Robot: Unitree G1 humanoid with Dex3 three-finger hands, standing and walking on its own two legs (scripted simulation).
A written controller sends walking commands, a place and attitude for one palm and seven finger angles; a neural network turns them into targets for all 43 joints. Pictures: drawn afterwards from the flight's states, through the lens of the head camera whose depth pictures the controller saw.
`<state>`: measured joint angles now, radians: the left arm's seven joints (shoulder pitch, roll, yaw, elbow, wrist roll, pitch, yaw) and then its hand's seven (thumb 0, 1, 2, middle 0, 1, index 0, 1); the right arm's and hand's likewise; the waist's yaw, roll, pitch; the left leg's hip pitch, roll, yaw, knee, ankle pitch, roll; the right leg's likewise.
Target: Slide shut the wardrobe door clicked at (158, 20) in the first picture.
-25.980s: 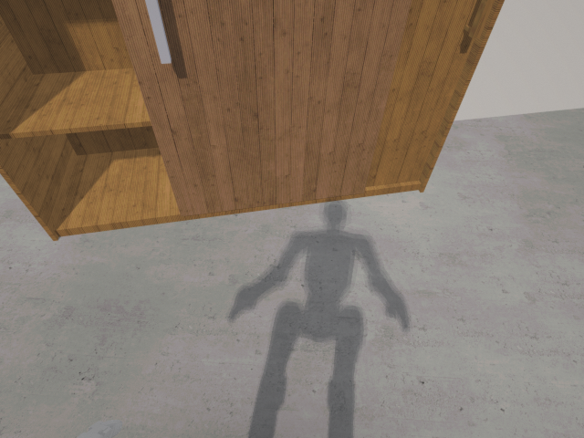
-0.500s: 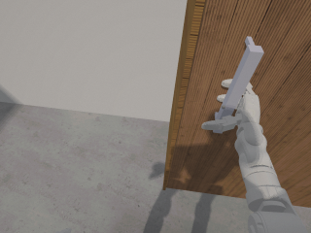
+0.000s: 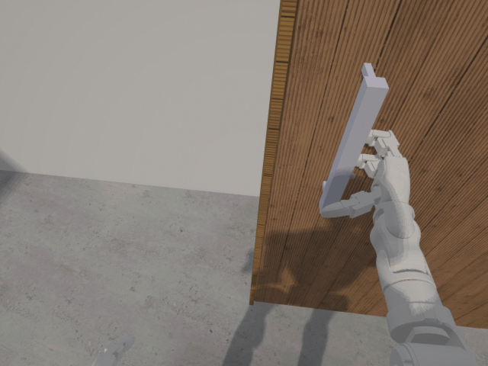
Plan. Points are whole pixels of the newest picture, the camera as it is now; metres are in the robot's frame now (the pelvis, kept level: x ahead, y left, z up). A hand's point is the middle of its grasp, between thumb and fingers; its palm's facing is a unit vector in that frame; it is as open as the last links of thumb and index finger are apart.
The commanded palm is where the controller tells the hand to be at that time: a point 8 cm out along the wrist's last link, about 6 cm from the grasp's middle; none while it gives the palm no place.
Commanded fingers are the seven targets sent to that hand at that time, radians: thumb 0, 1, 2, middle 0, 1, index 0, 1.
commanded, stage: slip the hand off the handle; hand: right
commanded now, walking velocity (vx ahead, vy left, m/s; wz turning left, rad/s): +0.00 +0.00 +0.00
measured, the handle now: (344, 148) +0.45 -0.12 +0.14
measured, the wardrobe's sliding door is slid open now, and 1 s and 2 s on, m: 0.00 0.00 0.00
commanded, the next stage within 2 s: draw the hand back to the body in 0.98 s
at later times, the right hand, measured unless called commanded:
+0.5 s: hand (382, 189) +0.38 -0.18 +0.12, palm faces +0.11 +0.99 -0.08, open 14.5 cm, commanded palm +0.34 -0.22 +0.12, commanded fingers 0.00 0.55 -0.20 0.25 1.15 0.25 1.15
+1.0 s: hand (399, 243) +0.29 -0.18 +0.12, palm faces +0.12 +0.99 -0.07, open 14.7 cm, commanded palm +0.26 -0.22 +0.12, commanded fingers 0.00 0.55 -0.20 0.25 1.15 0.25 1.15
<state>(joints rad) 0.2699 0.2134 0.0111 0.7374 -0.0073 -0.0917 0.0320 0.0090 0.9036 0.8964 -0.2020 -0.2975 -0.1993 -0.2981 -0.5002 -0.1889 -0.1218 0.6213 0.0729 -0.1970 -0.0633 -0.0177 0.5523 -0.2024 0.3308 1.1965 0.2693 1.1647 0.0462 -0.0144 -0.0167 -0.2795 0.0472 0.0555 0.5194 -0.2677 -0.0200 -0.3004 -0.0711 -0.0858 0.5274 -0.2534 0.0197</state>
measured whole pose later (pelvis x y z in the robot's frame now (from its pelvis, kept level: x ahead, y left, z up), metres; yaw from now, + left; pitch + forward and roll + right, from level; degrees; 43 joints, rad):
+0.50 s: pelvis +0.00 +0.00 +0.00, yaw +0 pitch +2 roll +0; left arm 0.33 0.24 0.02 0.74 -0.03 -0.09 0.04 0.01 0.90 0.90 -0.20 -0.30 -0.20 -0.30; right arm -0.37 -0.27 -0.22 0.53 0.13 -0.23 0.06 -0.02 0.55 -0.20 0.31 1.18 0.28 1.17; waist 0.04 -0.02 -0.02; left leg -0.28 0.04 0.05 0.53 -0.28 -0.01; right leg -0.30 -0.08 -0.09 0.54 -0.26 0.03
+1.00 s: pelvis +0.01 +0.01 +0.00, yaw -2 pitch -2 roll +0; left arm 0.19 0.23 -0.02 0.67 -0.03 -0.18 0.07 0.01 0.90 0.90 -0.20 -0.30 -0.20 -0.30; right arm 0.01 -0.22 -0.15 0.10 0.19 -0.13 0.12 -0.02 0.55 -0.20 0.25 1.15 0.25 1.15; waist -0.03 -0.04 -0.01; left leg -0.19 0.04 0.09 0.53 -0.30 -0.01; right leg -0.22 -0.07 -0.05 0.53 -0.27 0.04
